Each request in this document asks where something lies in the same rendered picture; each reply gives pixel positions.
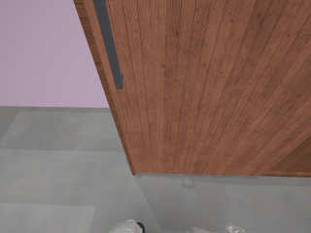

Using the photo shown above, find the left robot thigh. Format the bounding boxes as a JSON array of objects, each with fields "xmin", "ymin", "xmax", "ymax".
[{"xmin": 110, "ymin": 221, "xmax": 143, "ymax": 233}]

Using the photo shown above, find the wardrobe door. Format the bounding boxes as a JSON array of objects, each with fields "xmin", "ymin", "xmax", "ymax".
[
  {"xmin": 268, "ymin": 136, "xmax": 311, "ymax": 172},
  {"xmin": 84, "ymin": 0, "xmax": 311, "ymax": 177}
]

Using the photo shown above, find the handle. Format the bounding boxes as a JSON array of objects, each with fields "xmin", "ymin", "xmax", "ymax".
[{"xmin": 92, "ymin": 0, "xmax": 123, "ymax": 89}]

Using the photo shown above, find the right robot hand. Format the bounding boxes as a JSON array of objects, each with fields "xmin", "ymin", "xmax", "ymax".
[{"xmin": 225, "ymin": 223, "xmax": 247, "ymax": 233}]

